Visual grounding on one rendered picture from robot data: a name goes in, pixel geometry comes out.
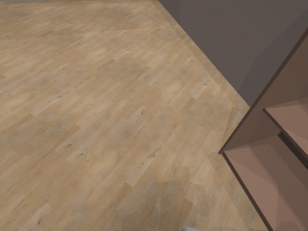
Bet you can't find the wardrobe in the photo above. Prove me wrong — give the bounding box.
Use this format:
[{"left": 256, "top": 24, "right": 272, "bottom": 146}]
[{"left": 218, "top": 28, "right": 308, "bottom": 231}]

